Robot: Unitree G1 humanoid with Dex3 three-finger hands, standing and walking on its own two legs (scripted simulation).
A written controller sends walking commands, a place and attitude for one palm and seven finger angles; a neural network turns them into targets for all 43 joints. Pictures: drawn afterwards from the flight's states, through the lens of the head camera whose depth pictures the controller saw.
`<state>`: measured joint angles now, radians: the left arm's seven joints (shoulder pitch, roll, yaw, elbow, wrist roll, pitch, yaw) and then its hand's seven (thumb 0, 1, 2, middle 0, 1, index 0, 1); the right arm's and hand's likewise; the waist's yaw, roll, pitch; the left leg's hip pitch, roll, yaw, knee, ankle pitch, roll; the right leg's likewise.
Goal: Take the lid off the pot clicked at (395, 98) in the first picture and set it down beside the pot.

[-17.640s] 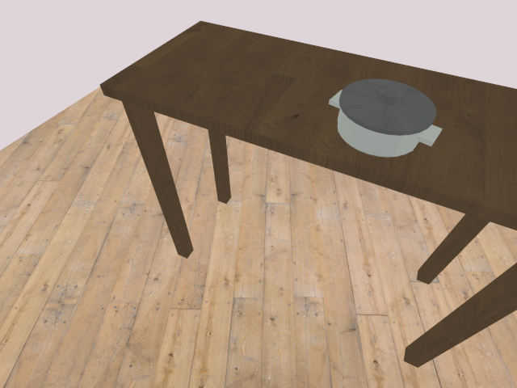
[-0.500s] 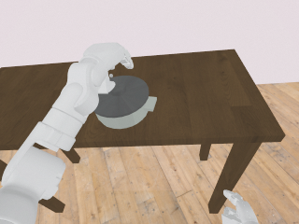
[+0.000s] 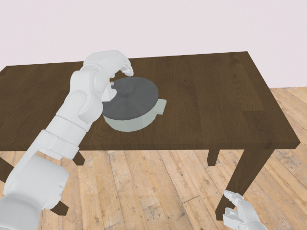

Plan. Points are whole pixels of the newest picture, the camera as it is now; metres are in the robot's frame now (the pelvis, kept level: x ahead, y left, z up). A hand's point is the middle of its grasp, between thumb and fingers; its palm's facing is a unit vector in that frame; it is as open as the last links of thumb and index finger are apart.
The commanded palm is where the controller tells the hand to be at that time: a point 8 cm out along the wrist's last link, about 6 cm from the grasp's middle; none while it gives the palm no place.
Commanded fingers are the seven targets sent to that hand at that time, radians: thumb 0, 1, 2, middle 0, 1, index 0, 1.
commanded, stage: move the open hand above the knob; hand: left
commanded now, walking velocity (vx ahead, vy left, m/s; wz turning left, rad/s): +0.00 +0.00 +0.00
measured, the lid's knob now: (126, 90) +0.45 +0.10 +0.15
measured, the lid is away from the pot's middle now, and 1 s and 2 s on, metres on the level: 0.00 0.00 0.01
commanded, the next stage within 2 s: lower the open fingers around the knob in 1.22 s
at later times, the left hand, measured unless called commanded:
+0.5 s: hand (116, 66) +0.43 +0.10 +0.24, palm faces -0.04 -0.09 -0.99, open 9.8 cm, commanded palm +0.38 +0.12 +0.28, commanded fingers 0.00 -0.37 1.70 -0.89 -0.08 -0.89 -0.08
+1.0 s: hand (123, 86) +0.41 +0.09 +0.20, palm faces -0.14 -0.03 -0.99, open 9.8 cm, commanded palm +0.39 +0.11 +0.28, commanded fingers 0.00 -0.37 1.70 -0.89 -0.08 -0.89 -0.08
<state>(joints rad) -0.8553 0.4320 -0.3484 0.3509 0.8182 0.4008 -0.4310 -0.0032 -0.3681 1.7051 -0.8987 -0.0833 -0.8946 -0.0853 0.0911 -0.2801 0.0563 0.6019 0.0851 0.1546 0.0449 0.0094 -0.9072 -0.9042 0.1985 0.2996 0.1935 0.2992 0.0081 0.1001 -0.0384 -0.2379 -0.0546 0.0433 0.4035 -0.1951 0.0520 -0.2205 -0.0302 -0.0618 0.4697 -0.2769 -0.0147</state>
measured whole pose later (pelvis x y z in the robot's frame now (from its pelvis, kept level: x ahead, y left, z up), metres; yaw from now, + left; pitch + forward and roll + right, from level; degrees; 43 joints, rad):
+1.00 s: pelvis +0.00 -0.01 +0.00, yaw +0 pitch +1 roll +1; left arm -0.84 0.42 -0.39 0.31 0.80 0.37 -0.41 0.00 -0.37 1.70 -0.90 -0.08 -0.90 -0.09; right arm 0.07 -0.28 0.07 0.62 0.08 0.15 0.03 0.01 -0.91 -0.90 0.20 0.30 0.19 0.30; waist 0.00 0.11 -0.03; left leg -0.22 -0.04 0.04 0.41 -0.19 0.04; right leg -0.21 -0.02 -0.06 0.48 -0.28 -0.03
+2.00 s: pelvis +0.00 +0.00 +0.00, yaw +0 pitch +1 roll +1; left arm -0.85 0.38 -0.36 0.42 0.81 0.38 -0.39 0.00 -0.37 1.70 -0.90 -0.08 -0.85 -0.07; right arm 0.08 -0.27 0.07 0.62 0.08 0.16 0.03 0.01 -0.91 -0.90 0.20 0.30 0.19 0.30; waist -0.01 0.09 -0.03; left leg -0.24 -0.05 0.04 0.42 -0.20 0.05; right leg -0.22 -0.03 -0.06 0.48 -0.28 -0.02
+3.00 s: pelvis +0.00 -0.01 +0.00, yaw -1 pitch +1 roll +1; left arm -0.80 0.38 -0.34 0.43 0.80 0.38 -0.37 0.00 -0.08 1.32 -0.79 -0.30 -0.85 -0.33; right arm 0.09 -0.28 0.06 0.62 0.07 0.17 0.01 0.01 -0.91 -0.90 0.20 0.30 0.19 0.30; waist -0.02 0.09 -0.04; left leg -0.22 -0.04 0.04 0.42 -0.21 0.03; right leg -0.21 -0.01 -0.06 0.49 -0.29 -0.03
